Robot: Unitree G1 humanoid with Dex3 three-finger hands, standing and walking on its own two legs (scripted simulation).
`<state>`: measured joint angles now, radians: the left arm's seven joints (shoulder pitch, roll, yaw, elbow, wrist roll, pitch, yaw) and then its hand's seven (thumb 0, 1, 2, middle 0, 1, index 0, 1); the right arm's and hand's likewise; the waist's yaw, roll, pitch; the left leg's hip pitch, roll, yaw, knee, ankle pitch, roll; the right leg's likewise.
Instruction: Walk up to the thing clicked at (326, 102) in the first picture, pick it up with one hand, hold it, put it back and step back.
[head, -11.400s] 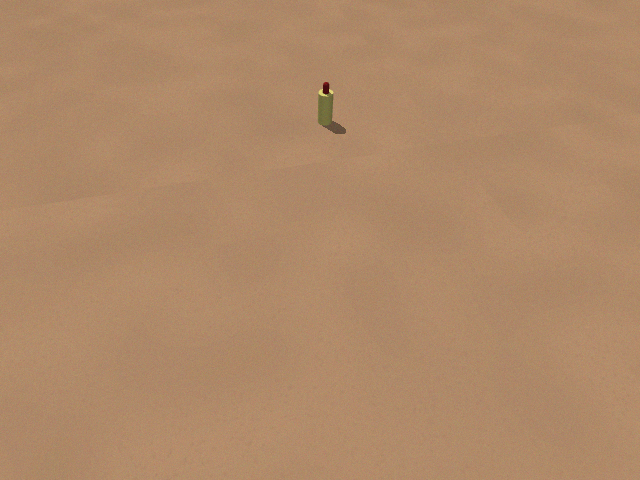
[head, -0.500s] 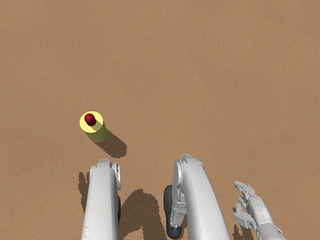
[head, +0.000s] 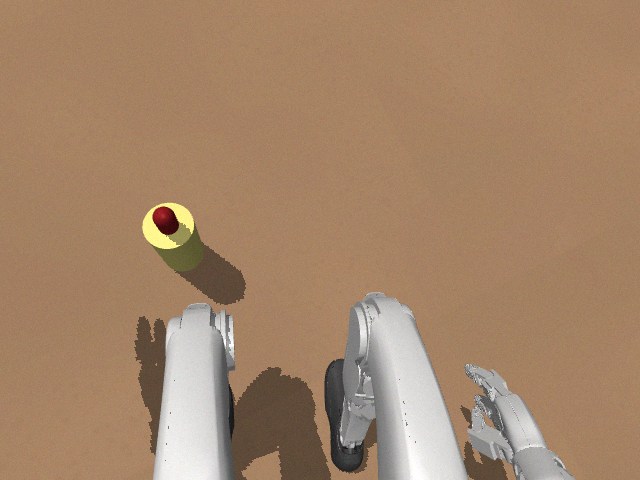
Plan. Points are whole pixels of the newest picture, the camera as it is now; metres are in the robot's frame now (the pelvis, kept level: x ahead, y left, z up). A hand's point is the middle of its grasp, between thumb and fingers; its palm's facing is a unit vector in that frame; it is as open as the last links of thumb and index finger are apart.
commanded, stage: go down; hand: left
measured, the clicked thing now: (174, 236) +0.47 +0.21 -0.31
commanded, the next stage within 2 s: approach in 0.30 s
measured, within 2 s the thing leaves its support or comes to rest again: neither
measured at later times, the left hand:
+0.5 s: hand out of the picture +0.40 +0.40 -0.01, palm faces +0.13 -0.99 -0.08, open 17.7 cm
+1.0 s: hand (82, 252) +0.41 +0.32 -0.22, palm faces +0.05 -1.00 +0.02, open 17.6 cm
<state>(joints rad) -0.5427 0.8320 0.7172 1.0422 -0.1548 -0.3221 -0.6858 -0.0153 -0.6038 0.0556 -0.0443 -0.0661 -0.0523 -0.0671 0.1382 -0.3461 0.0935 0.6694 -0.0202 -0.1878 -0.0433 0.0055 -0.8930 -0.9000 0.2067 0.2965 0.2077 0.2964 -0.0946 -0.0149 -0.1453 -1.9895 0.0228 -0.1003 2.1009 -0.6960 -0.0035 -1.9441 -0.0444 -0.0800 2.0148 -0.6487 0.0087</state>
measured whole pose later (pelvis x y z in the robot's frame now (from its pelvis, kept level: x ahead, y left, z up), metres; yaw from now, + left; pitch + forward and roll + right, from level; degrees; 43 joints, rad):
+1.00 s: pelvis -0.01 +0.01 -0.12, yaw -5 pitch +24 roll -11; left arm -0.61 0.82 0.73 1.25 -0.20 -0.74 -0.65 -0.02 -0.61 0.03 -0.06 -0.11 -0.07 -0.11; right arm 0.00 -0.37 0.26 0.64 -0.16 -0.14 0.04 0.00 -0.91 -0.90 0.21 0.30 0.21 0.30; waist -0.20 -0.14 0.10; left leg -2.23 0.02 -0.20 2.51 -0.71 0.00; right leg -2.15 -0.02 -0.14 2.34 -0.62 0.03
